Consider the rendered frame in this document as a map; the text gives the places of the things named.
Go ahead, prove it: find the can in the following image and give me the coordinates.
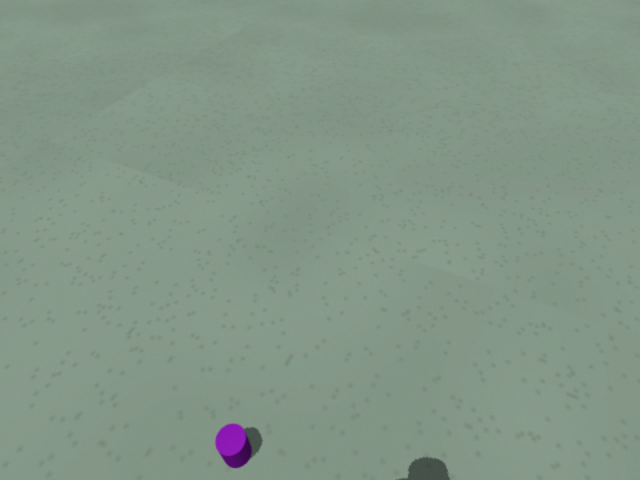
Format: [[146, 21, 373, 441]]
[[215, 424, 252, 468]]

